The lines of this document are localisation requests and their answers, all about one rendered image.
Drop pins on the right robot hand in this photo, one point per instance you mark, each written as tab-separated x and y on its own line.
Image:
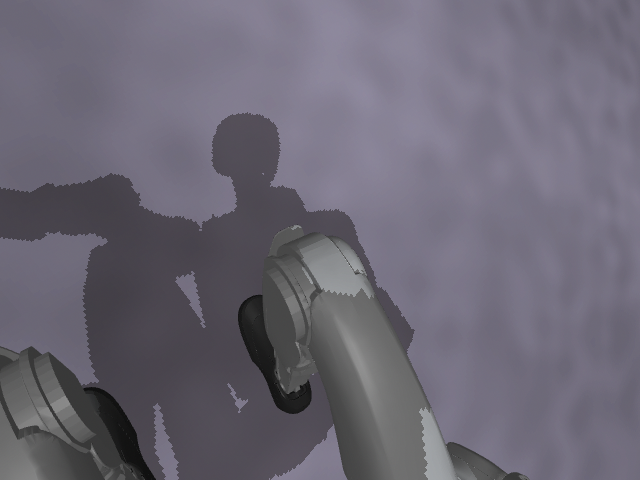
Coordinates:
471	466

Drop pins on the left robot foot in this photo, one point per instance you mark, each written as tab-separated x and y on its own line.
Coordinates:
120	429

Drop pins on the right robot foot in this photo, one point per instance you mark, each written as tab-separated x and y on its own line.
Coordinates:
261	351

